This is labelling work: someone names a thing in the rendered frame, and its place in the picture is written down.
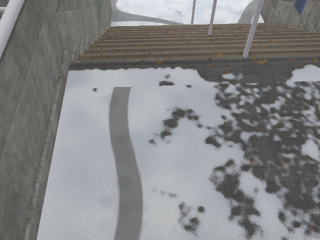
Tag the stairs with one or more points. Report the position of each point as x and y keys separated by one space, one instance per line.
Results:
x=168 y=42

